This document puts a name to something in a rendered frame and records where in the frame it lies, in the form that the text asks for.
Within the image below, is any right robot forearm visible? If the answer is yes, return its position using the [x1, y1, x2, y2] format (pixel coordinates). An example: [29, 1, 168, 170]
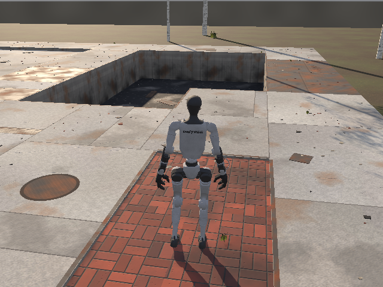
[215, 147, 226, 175]

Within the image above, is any robot right hand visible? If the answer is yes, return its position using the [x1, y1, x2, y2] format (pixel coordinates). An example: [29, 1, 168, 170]
[214, 174, 227, 190]

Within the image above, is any robot left hand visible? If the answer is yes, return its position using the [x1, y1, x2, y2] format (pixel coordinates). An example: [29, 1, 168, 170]
[156, 173, 169, 190]

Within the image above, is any right robot upper arm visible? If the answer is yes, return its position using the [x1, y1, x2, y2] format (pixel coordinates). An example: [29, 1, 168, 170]
[206, 121, 221, 155]

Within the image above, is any left robot upper arm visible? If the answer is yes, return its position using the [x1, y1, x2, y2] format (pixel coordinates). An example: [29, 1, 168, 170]
[165, 121, 181, 154]

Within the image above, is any robot left foot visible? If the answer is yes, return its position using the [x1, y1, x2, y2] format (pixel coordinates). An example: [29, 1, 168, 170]
[170, 234, 180, 248]

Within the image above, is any robot torso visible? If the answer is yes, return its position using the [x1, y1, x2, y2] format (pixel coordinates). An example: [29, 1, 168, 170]
[179, 120, 207, 179]

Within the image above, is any left robot forearm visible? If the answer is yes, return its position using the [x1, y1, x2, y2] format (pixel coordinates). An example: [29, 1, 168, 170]
[157, 145, 170, 175]

